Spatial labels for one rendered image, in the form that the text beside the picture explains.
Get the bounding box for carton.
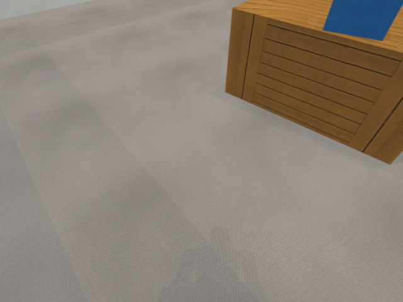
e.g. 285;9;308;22
323;0;403;41

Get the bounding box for pedestal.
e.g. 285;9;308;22
225;0;403;165

